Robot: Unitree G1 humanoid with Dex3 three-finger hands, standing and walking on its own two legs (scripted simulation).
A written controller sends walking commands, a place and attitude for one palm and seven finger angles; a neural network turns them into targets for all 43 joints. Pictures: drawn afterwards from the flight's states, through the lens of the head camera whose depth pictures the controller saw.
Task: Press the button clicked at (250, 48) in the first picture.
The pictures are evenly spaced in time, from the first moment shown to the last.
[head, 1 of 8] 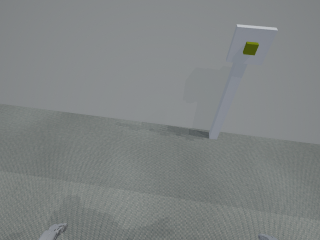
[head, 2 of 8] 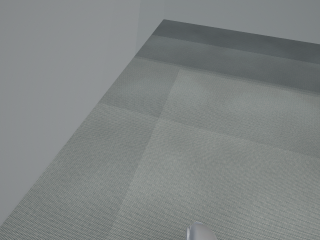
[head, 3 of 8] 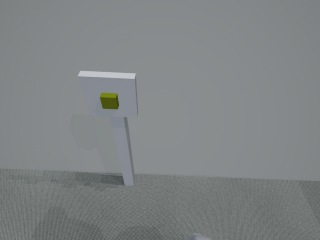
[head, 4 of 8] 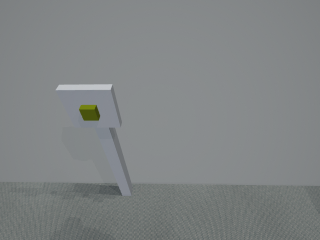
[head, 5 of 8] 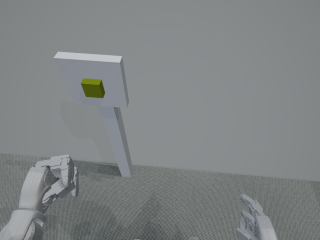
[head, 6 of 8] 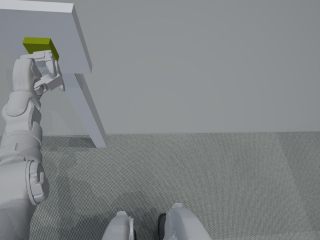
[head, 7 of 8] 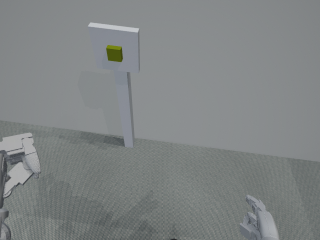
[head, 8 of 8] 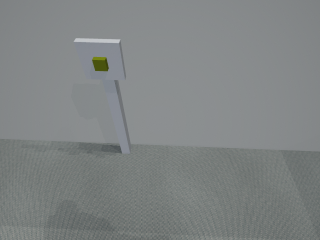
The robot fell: no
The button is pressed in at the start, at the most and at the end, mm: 0 13 0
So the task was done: yes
